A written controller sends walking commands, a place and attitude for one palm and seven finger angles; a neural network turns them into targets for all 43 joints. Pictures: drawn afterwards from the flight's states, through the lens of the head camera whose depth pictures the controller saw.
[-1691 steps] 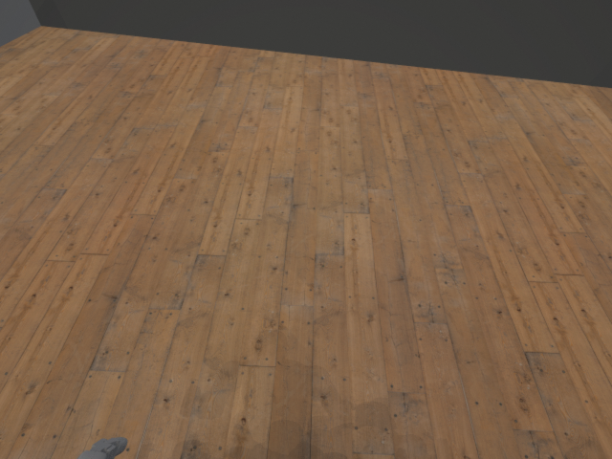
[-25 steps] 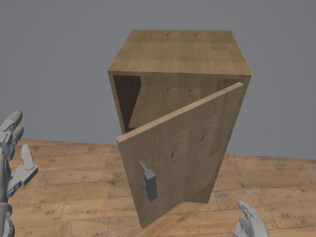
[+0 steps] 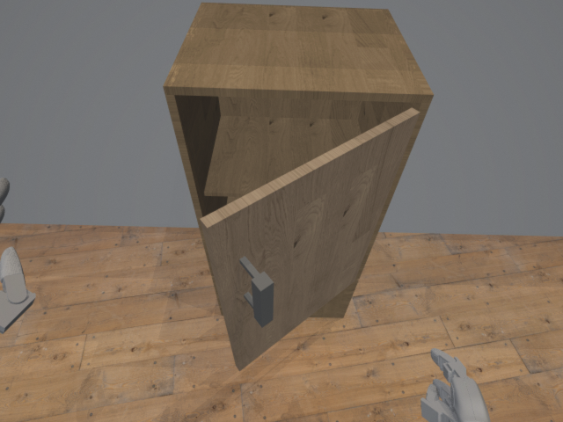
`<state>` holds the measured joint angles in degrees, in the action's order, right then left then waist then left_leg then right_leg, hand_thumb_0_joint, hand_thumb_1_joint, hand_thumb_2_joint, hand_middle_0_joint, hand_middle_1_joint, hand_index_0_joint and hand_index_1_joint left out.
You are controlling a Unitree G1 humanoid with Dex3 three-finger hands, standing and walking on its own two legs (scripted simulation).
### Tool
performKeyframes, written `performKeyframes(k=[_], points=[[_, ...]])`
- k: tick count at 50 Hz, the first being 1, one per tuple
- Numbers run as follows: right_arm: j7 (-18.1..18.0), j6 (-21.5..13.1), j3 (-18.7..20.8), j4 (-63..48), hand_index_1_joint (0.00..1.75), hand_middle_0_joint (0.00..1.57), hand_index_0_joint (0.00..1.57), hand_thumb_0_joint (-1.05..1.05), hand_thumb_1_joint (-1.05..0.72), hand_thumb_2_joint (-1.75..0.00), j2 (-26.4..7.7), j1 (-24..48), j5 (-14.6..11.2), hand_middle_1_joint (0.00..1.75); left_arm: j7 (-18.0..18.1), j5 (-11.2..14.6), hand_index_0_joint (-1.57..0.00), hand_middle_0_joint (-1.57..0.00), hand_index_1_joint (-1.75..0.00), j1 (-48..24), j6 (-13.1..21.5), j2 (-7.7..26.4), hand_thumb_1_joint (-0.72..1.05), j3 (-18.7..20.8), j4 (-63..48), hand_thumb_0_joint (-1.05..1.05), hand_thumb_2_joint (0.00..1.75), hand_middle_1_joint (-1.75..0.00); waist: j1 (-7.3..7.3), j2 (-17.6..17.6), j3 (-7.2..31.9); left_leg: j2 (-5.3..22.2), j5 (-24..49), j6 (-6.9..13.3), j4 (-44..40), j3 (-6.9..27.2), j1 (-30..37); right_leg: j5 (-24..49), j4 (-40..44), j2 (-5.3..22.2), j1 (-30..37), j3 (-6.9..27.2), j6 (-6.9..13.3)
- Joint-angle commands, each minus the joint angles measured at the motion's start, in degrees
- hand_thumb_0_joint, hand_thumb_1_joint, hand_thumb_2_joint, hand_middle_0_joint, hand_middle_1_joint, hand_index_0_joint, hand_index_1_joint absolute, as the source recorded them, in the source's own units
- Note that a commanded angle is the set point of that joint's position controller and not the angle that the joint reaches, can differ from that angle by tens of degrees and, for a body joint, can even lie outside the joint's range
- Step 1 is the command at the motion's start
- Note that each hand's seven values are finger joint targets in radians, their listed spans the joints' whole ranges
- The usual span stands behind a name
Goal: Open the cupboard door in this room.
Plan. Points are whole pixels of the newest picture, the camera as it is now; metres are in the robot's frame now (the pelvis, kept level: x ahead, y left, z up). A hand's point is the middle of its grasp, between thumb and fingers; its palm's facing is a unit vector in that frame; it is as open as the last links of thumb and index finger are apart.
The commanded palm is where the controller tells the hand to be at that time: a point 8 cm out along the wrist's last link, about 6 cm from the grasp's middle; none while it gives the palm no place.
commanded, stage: step back with the hand held close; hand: left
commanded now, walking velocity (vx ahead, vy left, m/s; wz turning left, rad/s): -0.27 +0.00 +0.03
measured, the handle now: (255, 291) +0.31 +0.06 -0.02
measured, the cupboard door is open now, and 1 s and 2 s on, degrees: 39 39 39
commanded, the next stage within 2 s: stop stepping back and stand still in 0.78 s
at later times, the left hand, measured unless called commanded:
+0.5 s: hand out of the picture +0.10 +0.28 +0.18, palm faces +0.52 -0.68 -0.52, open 7.4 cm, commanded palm +0.03 +0.31 +0.18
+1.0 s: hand out of the picture -0.01 +0.27 +0.18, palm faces +0.49 -0.76 -0.43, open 7.5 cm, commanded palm -0.07 +0.30 +0.18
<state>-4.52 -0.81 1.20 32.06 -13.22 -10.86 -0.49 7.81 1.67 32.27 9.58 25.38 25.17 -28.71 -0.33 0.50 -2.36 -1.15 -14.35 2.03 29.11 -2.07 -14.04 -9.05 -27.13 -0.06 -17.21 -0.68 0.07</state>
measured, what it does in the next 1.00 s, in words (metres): walks backwards: left foot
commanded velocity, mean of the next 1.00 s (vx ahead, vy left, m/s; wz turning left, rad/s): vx -0.26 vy -0.01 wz -0.03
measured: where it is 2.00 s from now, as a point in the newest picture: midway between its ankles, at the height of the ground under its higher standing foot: outside the picture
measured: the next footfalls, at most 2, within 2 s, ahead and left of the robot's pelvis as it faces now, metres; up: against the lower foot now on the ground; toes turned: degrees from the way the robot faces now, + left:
left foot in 0.76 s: -0.06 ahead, +0.11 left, +0.00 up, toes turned +7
right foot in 1.12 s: -0.29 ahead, -0.15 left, +0.00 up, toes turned +1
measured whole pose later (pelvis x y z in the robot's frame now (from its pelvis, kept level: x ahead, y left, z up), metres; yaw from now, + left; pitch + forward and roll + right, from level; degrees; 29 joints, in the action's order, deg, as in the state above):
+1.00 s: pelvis -0.20 -0.01 +0.00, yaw +2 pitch +2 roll -4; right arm -1.9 -7.6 0.0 35.7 -7.3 -9.8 0.2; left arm 9.9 2.4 32.0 12.0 23.9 27.4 -35.8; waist 1.3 1.1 -1.4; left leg 5.8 -5.5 0.8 28.0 -2.6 -25.2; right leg -27.7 -54.5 -2.6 -21.0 0.0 -2.4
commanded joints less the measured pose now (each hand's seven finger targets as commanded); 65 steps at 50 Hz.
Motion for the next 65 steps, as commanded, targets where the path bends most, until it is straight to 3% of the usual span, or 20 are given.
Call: performKeyframes(k=[1,8,13,19,24,27,30,33,36,37,38,40,44,49,53,54,56,57,60,65], points=[[-0.34,-3.48,2.54,-9.76,0.3,0.2,0.2,0.0,-0.9,-0.9,-7.22,5.5,-0.16,0.3,1.75,-0.13,-0.2,-0.2,-0.3,0.11,3.57,7.72,0.9,6.92,-10.82,0.0,0.9,-0.3,0.78,-5.88,8.95,8.03,4.52,1.73,-9.62,7.66,-15.91,15.94,-7.32,1.3,18.75,3.1,-0.8],[-0.5,-4.15,2.35,-10.07,0.3,0.2,0.2,0.0,-0.9,-0.9,-7.56,4.5,-0.01,0.3,1.88,-1.49,-0.2,-0.2,-0.3,-4.7,4.27,7.3,0.9,6.39,-10.46,0.0,0.9,-0.3,-0.03,-2.18,3.0,7.3,-21.07,3.63,-8.67,8.53,-29.35,2.35,-7.1,2.36,17.53,7.45,-0.42],[-0.5,-4.93,2.07,-9.89,0.3,0.2,0.2,0.0,-0.9,-0.9,-7.53,3.57,0.52,0.3,2.46,-2.14,-0.2,-0.2,-0.3,-9.17,5.34,8.13,0.9,6.44,-13.12,0.0,0.9,-0.3,-0.51,-0.88,1.98,4.91,-25.55,3.07,-3.03,8.5,-25.31,-17.09,0.69,4.5,6.88,11.29,0.94],[-0.77,-5.86,2.05,-9.51,0.3,0.2,0.2,0.0,-0.9,-0.9,-7.21,3.86,0.5,0.3,3.44,-1.97,-0.2,-0.2,-0.3,-4.87,6.64,9.71,0.9,10.03,-15.52,0.0,0.9,-0.3,0.41,-11.23,7.1,10.85,-25.67,4.82,-13.36,15.27,-30.1,-1.35,-16.19,-1.02,16.46,3.61,-0.85],[-0.14,-6.78,3.57,-9.18,0.3,0.2,0.2,0.0,-0.9,-0.9,-7.46,3.85,0.22,0.3,2.32,-2.66,-0.2,-0.2,-0.3,-0.71,7.68,8.22,0.9,11.67,-10.24,0.0,0.9,-0.3,0.3,-10.53,4.55,15.81,-30.06,6.78,-13.45,15.15,-39.17,-2.97,-21.85,-3.84,21.57,5.13,-1.37],[0.47,-7.16,3.32,-7.75,0.3,0.2,0.2,0.0,-0.9,-0.9,-6.69,3.11,0.35,0.3,1.6,-1.52,-0.2,-0.2,-0.3,-4.45,7.57,6.86,0.9,8.29,-11.61,0.0,0.9,-0.3,-0.88,0.42,3.73,8.89,-18.82,3.04,-2.0,9.78,-26.88,3.95,-9.13,1.07,8.54,13.47,1.33],[1.2,-6.32,3.46,-5.77,0.3,0.2,0.2,0.0,-0.9,-0.9,-5.22,3.22,0.41,0.3,2.28,-0.57,-0.2,-0.2,-0.3,-6.84,6.82,8.21,0.9,5.77,-13.46,0.0,0.9,-0.3,-0.8,8.96,6.41,1.26,-11.32,-2.5,19.57,3.39,-7.73,-13.51,9.89,14.7,-12.34,26.95,7.83],[1.47,-5.31,2.7,-5.89,0.3,0.2,0.2,0.0,-0.9,-0.9,-3.88,4.65,0.94,0.3,2.91,-1.19,-0.2,-0.2,-0.3,-7.28,6.96,11.32,0.9,7.61,-15.83,0.0,0.9,-0.3,-0.39,11.77,7.89,1.05,-10.32,-2.68,26.71,2.01,-3.11,-11.21,11.89,15.26,-15.46,21.68,8.17],[0.45,-4.3,1.93,-6.11,0.3,0.2,0.2,0.0,-0.9,-0.9,-3.96,4.68,0.3,0.3,2.83,-0.16,-0.2,-0.2,-0.3,-4.38,7.04,11.35,0.9,9.11,-16.4,0.0,0.9,-0.3,-0.96,2.77,6.07,0.75,-5.53,-2.28,0.69,1.5,0.21,-4.72,1.64,7.85,-12.7,12.67,3.31],[0.01,-4.57,2.26,-6.55,0.3,0.2,0.2,0.0,-0.9,-0.9,-5.83,5.22,0.45,0.3,2.71,0.11,-0.2,-0.2,-0.3,-4.51,7.84,10.95,0.9,9.33,-18.3,0.0,0.9,-0.3,-0.86,-8.28,4.71,7.12,-6.06,0.09,-9.31,8.89,-5.09,-4.15,-8.78,2.4,-9.57,9.34,0.95],[-0.23,-5.4,2.91,-7.03,0.3,0.2,0.2,0.0,-0.9,-0.9,-7.02,5.57,1.17,0.3,3.11,-0.92,-0.2,-0.2,-0.3,-4.74,8.78,10.94,0.9,11.1,-19.94,0.0,0.9,-0.3,-0.13,-22.47,6.96,19.38,-0.03,5.35,-15.22,21.13,-15.32,-8.54,-25.42,-3.67,-1.29,3.34,-1.75],[0.14,-7.69,3.7,-4.51,0.3,0.2,0.2,0.0,-0.9,-0.9,-3.87,3.15,2.21,0.3,3.38,-0.5,-0.2,-0.2,-0.3,-2.73,9.07,11.06,0.9,12.36,-15.89,0.0,0.9,-0.3,-1.01,-16.77,10.88,25.14,6.31,8.53,-14.84,20.9,-13.54,-18.87,-46.68,-3.67,-5.25,7.39,-1.19],[1.5,-9.0,4.93,-3.05,0.3,0.2,0.2,0.0,-0.9,-0.9,-5.03,3.76,0.7,0.3,2.69,1.16,-0.2,-0.2,-0.3,-1.34,7.18,6.71,0.9,7.82,-18.73,0.0,0.9,-0.3,-0.04,-6.98,12.09,19.95,26.87,6.62,-6.28,9.78,2.96,-18.01,-39.25,-3.09,-12.7,3.2,-2.38],[1.39,-10.56,2.47,-3.95,0.3,0.2,0.2,0.0,-0.9,-0.9,-5.06,3.49,0.46,0.3,3.0,0.68,-0.2,-0.2,-0.3,-3.87,5.04,6.74,0.9,5.04,-18.9,0.0,0.9,-0.3,-1.34,-16.76,9.91,15.65,-14.23,4.26,-17.36,12.37,1.25,-20.73,-19.23,-2.19,-4.21,-1.47,-1.74],[0.78,-9.52,0.85,-5.0,0.3,0.2,0.2,0.0,-0.9,-0.9,-4.11,4.21,0.8,0.3,3.26,0.9,-0.2,-0.2,-0.3,-1.37,3.4,8.9,0.9,7.08,-16.94,0.0,0.9,-0.3,-0.23,-14.23,9.77,8.37,-20.47,-1.51,-15.52,4.38,-4.87,-16.96,5.56,-4.22,12.17,-7.31,0.94],[0.88,-8.71,0.83,-5.13,0.3,0.2,0.2,0.0,-0.9,-0.9,-3.49,4.0,0.89,0.3,3.14,1.03,-0.2,-0.2,-0.3,1.3,3.39,12.36,0.9,10.05,-16.44,0.0,0.9,-0.3,-0.33,-9.62,11.06,4.94,-14.65,-2.69,-8.35,0.18,-4.05,-14.44,10.15,-0.53,11.28,-3.42,3.14],[1.19,-7.15,0.14,-5.11,0.3,0.2,0.2,0.0,-0.9,-0.9,-2.63,5.21,1.1,0.3,2.64,1.88,-0.2,-0.2,-0.3,0.63,4.51,15.38,0.9,12.14,-18.14,0.0,0.9,-0.3,0.27,5.51,9.12,2.21,-2.99,-3.44,16.43,-0.26,-5.6,-11.28,18.02,14.89,1.21,17.32,9.44],[1.25,-7.33,-0.26,-4.7,0.3,0.2,0.2,0.0,-0.9,-0.9,-3.15,5.58,1.18,0.3,3.16,1.85,-0.2,-0.2,-0.3,-1.29,5.24,17.59,0.9,14.19,-19.89,0.0,0.9,-0.3,0.91,6.58,8.41,2.52,-3.53,-3.26,23.37,0.66,-13.92,-0.43,17.34,19.62,4.34,19.94,11.09],[1.05,-7.97,0.72,-3.75,0.3,0.2,0.2,0.0,-0.9,-0.9,-3.75,3.77,-0.11,0.3,2.65,1.89,-0.2,-0.2,-0.3,0.63,4.87,11.35,0.9,10.4,-11.78,0.0,0.9,-0.3,-0.24,8.72,7.82,3.96,-3.11,-2.95,23.32,2.22,-23.4,21.46,6.57,15.43,16.15,14.59,8.66],[-0.43,-8.86,1.05,-2.11,0.3,0.2,0.2,0.0,-0.9,-0.9,-4.61,3.34,-0.01,0.3,2.72,0.61,-0.2,-0.2,-0.3,-8.06,4.94,7.17,0.9,4.07,-2.61,0.0,0.9,-0.3,-0.8,5.91,2.64,1.17,0.9,-0.28,2.46,-4.44,-3.33,8.19,3.62,11.78,4.61,7.89,5.36]])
